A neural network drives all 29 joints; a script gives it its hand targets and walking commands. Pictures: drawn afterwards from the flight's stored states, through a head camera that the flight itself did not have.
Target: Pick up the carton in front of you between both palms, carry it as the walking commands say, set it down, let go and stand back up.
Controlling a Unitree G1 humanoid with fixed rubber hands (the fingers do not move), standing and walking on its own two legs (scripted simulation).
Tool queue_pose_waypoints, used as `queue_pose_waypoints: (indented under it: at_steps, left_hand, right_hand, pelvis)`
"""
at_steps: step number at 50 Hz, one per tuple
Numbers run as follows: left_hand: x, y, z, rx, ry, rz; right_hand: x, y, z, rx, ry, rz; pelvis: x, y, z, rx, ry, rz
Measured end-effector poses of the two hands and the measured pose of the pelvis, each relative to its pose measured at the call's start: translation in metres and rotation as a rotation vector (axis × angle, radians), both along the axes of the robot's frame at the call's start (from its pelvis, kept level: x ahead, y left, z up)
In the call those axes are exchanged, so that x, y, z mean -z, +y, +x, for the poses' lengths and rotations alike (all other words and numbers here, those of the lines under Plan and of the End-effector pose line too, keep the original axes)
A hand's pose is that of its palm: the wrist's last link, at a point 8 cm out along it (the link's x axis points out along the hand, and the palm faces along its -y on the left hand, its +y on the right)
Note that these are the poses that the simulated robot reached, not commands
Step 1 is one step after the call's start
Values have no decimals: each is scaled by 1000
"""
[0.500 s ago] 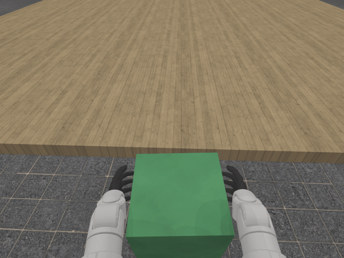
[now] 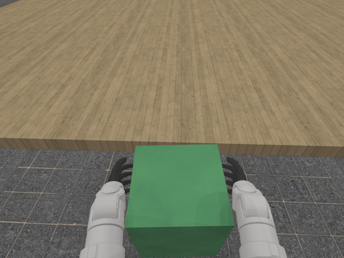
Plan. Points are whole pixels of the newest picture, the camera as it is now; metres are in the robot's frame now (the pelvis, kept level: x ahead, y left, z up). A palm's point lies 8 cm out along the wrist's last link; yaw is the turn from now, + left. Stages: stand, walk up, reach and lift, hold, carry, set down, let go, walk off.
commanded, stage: reach and lift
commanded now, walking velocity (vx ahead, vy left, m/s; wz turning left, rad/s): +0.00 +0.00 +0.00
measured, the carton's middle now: (177, 203) +0.29 +0.00 -0.05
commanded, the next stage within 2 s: hold in 0.44 s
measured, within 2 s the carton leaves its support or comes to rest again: neither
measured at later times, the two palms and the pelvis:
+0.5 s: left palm (114, 184) +0.30 +0.15 +0.05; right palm (240, 183) +0.30 -0.15 +0.04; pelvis +0.01 +0.00 +0.00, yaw +0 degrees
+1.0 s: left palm (113, 178) +0.30 +0.15 +0.06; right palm (241, 178) +0.30 -0.15 +0.06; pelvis +0.01 +0.00 +0.00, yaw +0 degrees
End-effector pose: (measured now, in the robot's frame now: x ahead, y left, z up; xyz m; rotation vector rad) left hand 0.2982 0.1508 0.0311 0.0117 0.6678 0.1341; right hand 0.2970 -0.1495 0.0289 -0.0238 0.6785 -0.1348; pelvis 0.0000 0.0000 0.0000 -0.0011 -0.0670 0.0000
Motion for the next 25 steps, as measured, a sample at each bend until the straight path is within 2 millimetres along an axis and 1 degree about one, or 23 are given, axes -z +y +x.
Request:
queue_pose_waypoints:
  at_steps: [14,25]
  left_hand:
    - [-6,0,3,13,3,18]
    - [-14,0,0,13,-7,18]
  right_hand:
    - [-6,0,3,-12,4,-17]
    - [-14,0,0,-11,-6,-17]
  pelvis:
    - [-3,0,12,0,-10,1]
    - [-4,0,12,2,-26,0]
